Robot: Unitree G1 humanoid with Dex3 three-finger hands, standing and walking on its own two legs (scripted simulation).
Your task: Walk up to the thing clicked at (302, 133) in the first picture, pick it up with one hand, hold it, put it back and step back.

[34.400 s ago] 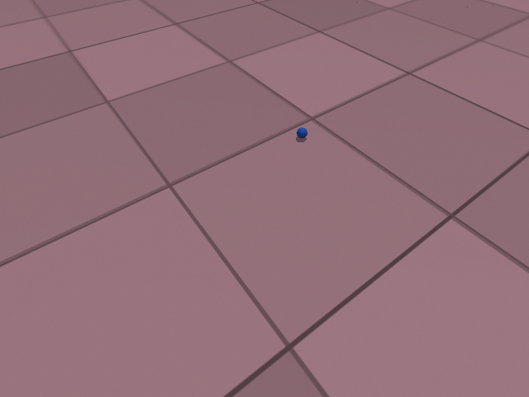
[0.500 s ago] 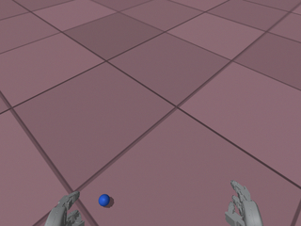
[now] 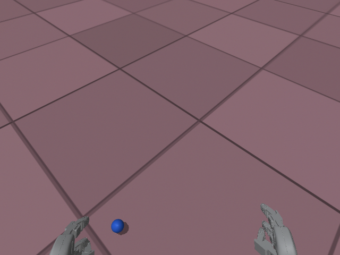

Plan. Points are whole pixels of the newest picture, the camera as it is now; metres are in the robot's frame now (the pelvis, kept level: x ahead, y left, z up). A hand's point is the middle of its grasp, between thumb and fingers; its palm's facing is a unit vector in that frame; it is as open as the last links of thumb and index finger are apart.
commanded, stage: stand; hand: left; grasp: from above
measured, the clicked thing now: (117, 225) +0.40 +0.27 -0.68
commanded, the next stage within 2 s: none
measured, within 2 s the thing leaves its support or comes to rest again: neither
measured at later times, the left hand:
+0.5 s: hand out of the picture +0.04 +0.25 -0.11, palm faces +0.04 -0.95 -0.31, open 7.4 cm
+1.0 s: hand out of the picture +0.01 +0.24 -0.10, palm faces +0.03 -0.94 -0.34, open 7.4 cm
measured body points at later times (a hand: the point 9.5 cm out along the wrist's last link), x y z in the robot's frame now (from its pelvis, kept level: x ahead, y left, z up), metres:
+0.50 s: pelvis -0.02 +0.02 +0.05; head -0.01 +0.03 +0.50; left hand +0.04 +0.30 -0.09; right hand +0.06 -0.26 -0.08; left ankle +0.00 +0.12 -0.68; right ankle +0.00 -0.14 -0.68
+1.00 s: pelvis -0.02 +0.00 +0.07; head -0.03 +0.00 +0.52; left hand +0.01 +0.29 -0.07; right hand +0.04 -0.28 -0.08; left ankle +0.00 +0.12 -0.68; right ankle +0.00 -0.14 -0.68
